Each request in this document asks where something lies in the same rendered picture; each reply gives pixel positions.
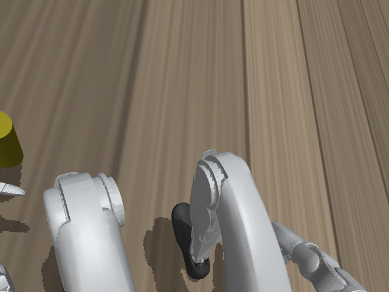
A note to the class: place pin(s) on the right robot arm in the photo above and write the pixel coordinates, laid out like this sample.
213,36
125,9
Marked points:
323,270

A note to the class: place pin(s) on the can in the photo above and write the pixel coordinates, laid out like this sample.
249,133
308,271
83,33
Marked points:
10,150

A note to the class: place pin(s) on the right robot hand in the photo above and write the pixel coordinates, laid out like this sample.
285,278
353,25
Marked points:
287,240

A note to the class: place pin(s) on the right robot foot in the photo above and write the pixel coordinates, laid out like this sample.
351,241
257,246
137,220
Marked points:
182,229

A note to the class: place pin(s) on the left robot hand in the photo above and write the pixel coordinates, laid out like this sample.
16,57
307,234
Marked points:
8,189

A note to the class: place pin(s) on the left robot arm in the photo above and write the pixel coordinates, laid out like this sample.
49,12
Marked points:
6,284

